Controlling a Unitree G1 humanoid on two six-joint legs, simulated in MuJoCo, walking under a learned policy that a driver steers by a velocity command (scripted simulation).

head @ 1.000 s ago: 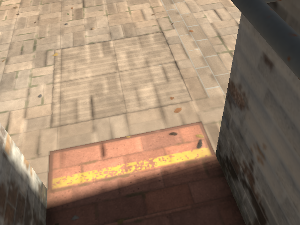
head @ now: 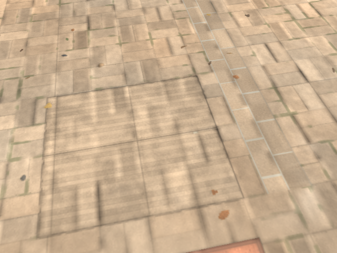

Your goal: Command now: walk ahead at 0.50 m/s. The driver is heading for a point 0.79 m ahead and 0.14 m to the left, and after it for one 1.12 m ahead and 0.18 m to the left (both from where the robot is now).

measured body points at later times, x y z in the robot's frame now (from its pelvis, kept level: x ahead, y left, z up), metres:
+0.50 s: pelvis +0.30 +0.05 -0.01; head +0.34 +0.06 +0.44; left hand +0.20 +0.31 -0.14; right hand +0.49 -0.17 -0.12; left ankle +0.46 +0.17 -0.72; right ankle +0.09 -0.09 -0.72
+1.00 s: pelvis +0.59 +0.08 +0.02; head +0.62 +0.09 +0.47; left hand +0.80 +0.30 -0.09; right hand +0.52 -0.17 -0.12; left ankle +0.46 +0.17 -0.72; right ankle +0.78 -0.08 -0.68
